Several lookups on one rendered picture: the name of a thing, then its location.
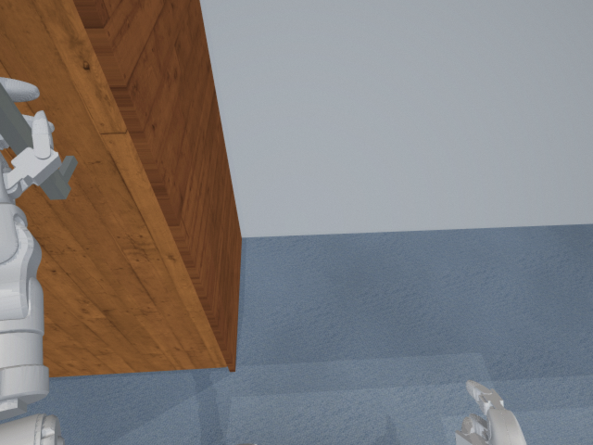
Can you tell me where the wardrobe door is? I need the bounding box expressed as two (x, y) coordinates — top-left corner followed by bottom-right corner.
(0, 0), (227, 377)

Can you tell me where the left robot hand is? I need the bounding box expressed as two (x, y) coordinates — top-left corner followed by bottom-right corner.
(0, 77), (62, 205)

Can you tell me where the robot left upper arm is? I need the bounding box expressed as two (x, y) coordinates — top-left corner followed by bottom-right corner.
(0, 413), (65, 445)

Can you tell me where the robot left forearm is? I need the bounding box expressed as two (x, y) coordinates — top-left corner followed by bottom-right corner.
(0, 202), (49, 421)

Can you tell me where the right robot hand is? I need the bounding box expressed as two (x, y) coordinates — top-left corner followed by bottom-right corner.
(455, 380), (526, 445)

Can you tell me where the handle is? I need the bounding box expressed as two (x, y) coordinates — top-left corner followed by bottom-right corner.
(0, 83), (78, 200)

